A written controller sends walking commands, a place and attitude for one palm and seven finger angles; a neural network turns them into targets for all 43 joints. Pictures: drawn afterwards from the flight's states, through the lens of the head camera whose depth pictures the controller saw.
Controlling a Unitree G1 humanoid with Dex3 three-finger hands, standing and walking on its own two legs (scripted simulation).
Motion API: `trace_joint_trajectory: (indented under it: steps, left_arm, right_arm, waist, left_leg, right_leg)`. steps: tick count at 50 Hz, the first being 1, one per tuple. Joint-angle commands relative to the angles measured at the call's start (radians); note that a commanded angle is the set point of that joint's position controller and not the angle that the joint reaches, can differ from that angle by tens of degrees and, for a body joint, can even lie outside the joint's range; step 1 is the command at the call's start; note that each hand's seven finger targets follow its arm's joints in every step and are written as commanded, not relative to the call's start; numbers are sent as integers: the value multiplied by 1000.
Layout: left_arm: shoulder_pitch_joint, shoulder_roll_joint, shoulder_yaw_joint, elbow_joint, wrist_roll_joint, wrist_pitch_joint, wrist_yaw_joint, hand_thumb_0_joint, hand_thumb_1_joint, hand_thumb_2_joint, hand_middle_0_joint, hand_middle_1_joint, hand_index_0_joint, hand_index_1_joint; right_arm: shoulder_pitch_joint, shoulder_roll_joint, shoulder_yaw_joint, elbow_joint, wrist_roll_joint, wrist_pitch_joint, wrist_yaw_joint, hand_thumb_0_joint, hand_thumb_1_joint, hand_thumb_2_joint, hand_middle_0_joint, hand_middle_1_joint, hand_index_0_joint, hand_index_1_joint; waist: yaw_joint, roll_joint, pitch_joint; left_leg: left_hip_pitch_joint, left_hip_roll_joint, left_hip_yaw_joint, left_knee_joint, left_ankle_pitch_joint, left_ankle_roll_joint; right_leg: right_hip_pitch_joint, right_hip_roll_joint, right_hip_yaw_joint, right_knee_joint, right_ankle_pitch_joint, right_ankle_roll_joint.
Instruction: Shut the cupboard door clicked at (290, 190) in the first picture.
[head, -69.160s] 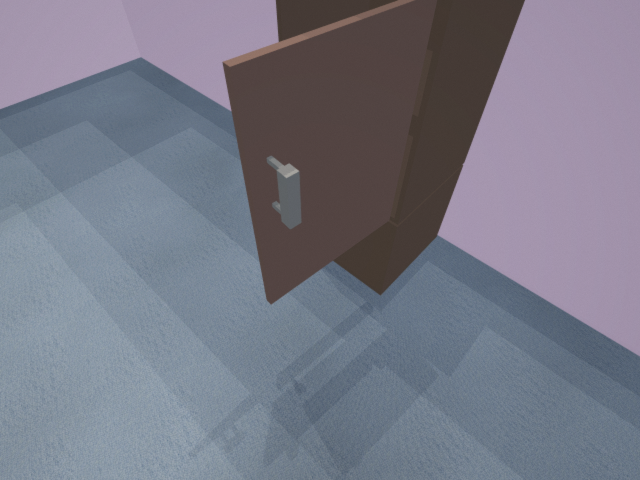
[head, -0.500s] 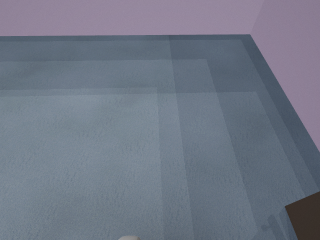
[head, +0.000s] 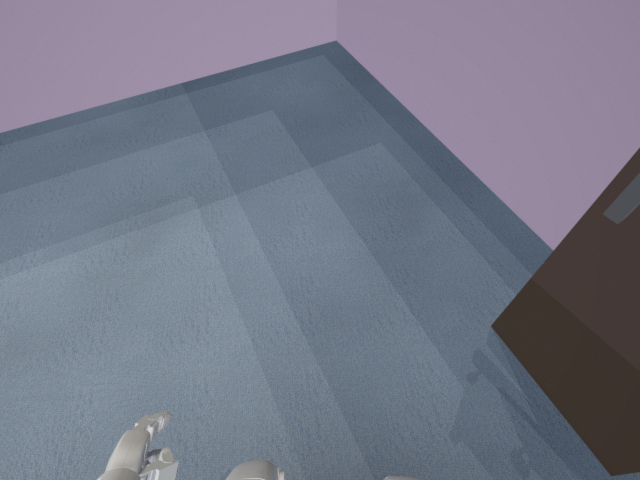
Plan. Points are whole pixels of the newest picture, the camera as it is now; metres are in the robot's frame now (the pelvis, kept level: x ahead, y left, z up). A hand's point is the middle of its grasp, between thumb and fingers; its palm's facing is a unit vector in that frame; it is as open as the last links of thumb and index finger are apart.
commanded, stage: turn to face it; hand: left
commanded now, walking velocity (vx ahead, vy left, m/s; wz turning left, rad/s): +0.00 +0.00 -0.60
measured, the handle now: out of the picture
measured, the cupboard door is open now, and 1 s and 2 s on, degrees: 8 8 8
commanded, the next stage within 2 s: take the last steps up to it in 1.46 s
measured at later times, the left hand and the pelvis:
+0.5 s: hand (177, 458) +0.16 +0.22 -0.15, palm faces -0.26 -0.94 -0.20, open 7.4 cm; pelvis +0.02 +0.04 +0.02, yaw -18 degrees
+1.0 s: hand (223, 412) +0.23 +0.17 -0.17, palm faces -0.52 -0.83 -0.21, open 7.4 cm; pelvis +0.04 +0.04 +0.00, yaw -35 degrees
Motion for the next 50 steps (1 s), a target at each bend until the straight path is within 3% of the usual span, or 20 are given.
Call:
trace_joint_trajectory:
  steps: [1, 7, 10, 11, 12, 13, 18, 25, 28, 29, 30, 31, 33, 36, 42, 44, 45, 47, 48, 50]
  left_arm:
    - [43, 177, 45, -62, 6, -8, 20, 0, 900, 900, -200, -300, -200, -300]
    - [56, 193, 60, -57, 18, -4, 6, 0, 900, 900, -200, -300, -200, -300]
    - [30, 176, 66, -64, 8, 2, 3, 0, 900, 900, -200, -300, -200, -300]
    - [26, 145, 59, -70, 0, 7, 1, 0, 900, 900, -200, -300, -200, -300]
    - [61, 77, 46, -82, -7, 10, -7, 0, 900, 900, -200, -300, -200, -300]
    - [55, 70, 41, -104, -5, 8, -13, 0, 900, 900, -200, -300, -200, -300]
    - [51, 64, 49, -48, 3, 19, -40, 0, 900, 900, -200, -300, -200, -300]
    - [22, 43, 36, -51, 3, 16, -43, 0, 900, 900, -200, -300, -200, -300]
    - [98, 65, 42, -30, 5, 6, -38, 0, 900, 900, -200, -300, -200, -300]
    - [175, 113, 52, -9, 8, -1, -32, 0, 900, 900, -200, -300, -200, -300]
    - [217, 223, 71, 3, 18, -15, -18, 0, 900, 900, -200, -300, -200, -300]
    - [256, 263, 73, 16, 4, -16, -6, 0, 900, 900, -200, -300, -200, -300]
    - [182, 223, 75, 3, 8, -13, 16, 0, 900, 900, -200, -300, -200, -300]
    - [92, 170, 55, -32, 7, -13, 15, 0, 900, 900, -200, -300, -200, -300]
    - [101, 195, 64, -24, 14, -8, 10, 0, 900, 900, -200, -300, -200, -300]
    - [59, 193, 66, -31, 8, -2, 8, 0, 900, 900, -200, -300, -200, -300]
    - [40, 174, 61, -36, 1, 2, 7, 0, 900, 900, -200, -300, -200, -300]
    - [91, 76, 37, -63, -10, 7, -9, 0, 900, 900, -200, -300, -200, -300]
    - [78, 106, 44, -65, 4, 9, -12, 0, 900, 900, -200, -300, -200, -300]
    - [54, 110, 58, -42, 8, 12, -27, 0, 900, 900, -200, -300, -200, -300]
  right_arm:
    - [-34, -67, -13, -119, 1, -25, 6, 0, -900, -900, 200, 300, 200, 300]
    - [-31, -45, -13, -138, 9, -37, 9, 0, -900, -900, 200, 300, 200, 300]
    - [48, -45, -11, -121, 11, -56, 0, 0, -900, -900, 200, 300, 200, 300]
    - [85, -83, -15, -111, 9, -68, -5, 0, -900, -900, 200, 300, 200, 300]
    - [102, -172, -31, -113, -3, -77, -6, 0, -900, -900, 200, 300, 200, 300]
    - [110, -233, -38, -132, -13, -73, -12, 0, -900, -900, 200, 300, 200, 300]
    - [-21, -132, -17, -149, -18, -76, -19, 0, -900, -900, 200, 300, 200, 300]
    - [34, -160, -37, -102, -16, -63, -7, 0, -900, -900, 200, 300, 200, 300]
    - [2, -173, -45, -101, -9, -57, 0, 0, -900, -900, 200, 300, 200, 300]
    - [-19, -158, -46, -114, -1, -55, 6, 0, -900, -900, 200, 300, 200, 300]
    - [-38, -75, -28, -152, 8, -52, 11, 0, -900, -900, 200, 300, 200, 300]
    - [-95, -76, -18, -182, 5, -41, 7, 0, -900, -900, 200, 300, 200, 300]
    - [-114, -81, -18, -175, 6, -37, -6, 0, -900, -900, 200, 300, 200, 300]
    - [-73, -72, -14, -137, 3, -38, 5, 0, -900, -900, 200, 300, 200, 300]
    - [-68, -53, -12, -150, 12, -44, 6, 0, -900, -900, 200, 300, 200, 300]
    - [6, -54, -10, -133, 13, -52, 0, 0, -900, -900, 200, 300, 200, 300]
    - [53, -68, -12, -114, 12, -61, -2, 0, -900, -900, 200, 300, 200, 300]
    - [94, -225, -37, -122, -7, -71, -6, 0, -900, -900, 200, 300, 200, 300]
    - [84, -222, -31, -129, -17, -70, -8, 0, -900, -900, 200, 300, 200, 300]
    - [-4, -172, -18, -152, -19, -75, -14, 0, -900, -900, 200, 300, 200, 300]
  waist:
    - [29, -213, -147]
    - [35, -222, -138]
    - [-6, -225, -172]
    - [-23, -151, -191]
    - [-19, 148, -215]
    - [-24, 260, -186]
    - [25, 117, -146]
    - [-7, 169, -156]
    - [39, 125, -167]
    - [80, 32, -195]
    - [102, -296, -191]
    - [131, -317, -174]
    - [93, -332, -146]
    - [41, -221, -167]
    - [50, -222, -172]
    - [6, -216, -180]
    - [-17, -190, -187]
    - [-13, 283, -210]
    - [-19, 213, -183]
    - [22, 136, -110]
  left_leg:
    - [-129, 0, -64, 79, 98, -25]
    - [-9, -55, -29, -227, 104, -16]
    - [136, -76, -28, -497, 230, -7]
    - [267, -26, -79, -656, 279, 11]
    - [363, 196, -316, -767, 310, 85]
    - [309, 385, -467, -816, 382, 202]
    - [283, 233, -116, -705, 718, 188]
    - [293, 257, -13, -655, 700, 175]
    - [215, 235, 42, -535, 615, 112]
    - [125, 193, 75, -408, 484, 64]
    - [-127, 44, 151, -186, 47, -4]
    - [-208, -18, 28, -3, -128, -12]
    - [-282, 3, -79, 110, -40, -13]
    - [-167, -4, -58, 23, 89, -29]
    - [-37, -61, -36, -285, 98, -20]
    - [82, -73, -31, -467, 206, -14]
    - [213, -63, -36, -614, 314, -9]
    - [348, 330, -410, -791, 465, 154]
    - [257, 384, -433, -803, 414, 217]
    - [183, 302, -303, -784, 505, 208]
  right_leg:
    - [113, -249, 270, -247, 464, -159]
    - [38, -215, 340, -243, 314, -152]
    - [-3, -171, 358, -166, 322, -99]
    - [-102, -116, 322, -94, 227, -50]
    - [-242, 25, 187, 102, -53, 15]
    - [-295, 44, 67, 343, -314, 51]
    - [-265, -42, 38, 509, -163, 83]
    - [-103, -20, -50, 174, -134, 59]
    - [78, 0, -76, -90, 61, 34]
    - [216, -57, 1, -207, 174, 8]
    - [349, -308, 342, -295, 395, -90]
    - [278, -413, 454, -288, 557, -192]
    - [250, -353, 451, -273, 492, -222]
    - [180, -248, 282, -223, 533, -166]
    - [131, -228, 359, -204, 479, -161]
    - [67, -196, 361, -156, 453, -119]
    - [-23, -154, 339, -110, 369, -73]
    - [-252, 52, 90, 265, -267, 43]
    - [-248, 16, 100, 448, -313, 48]
    - [-267, -28, 94, 587, -209, 64]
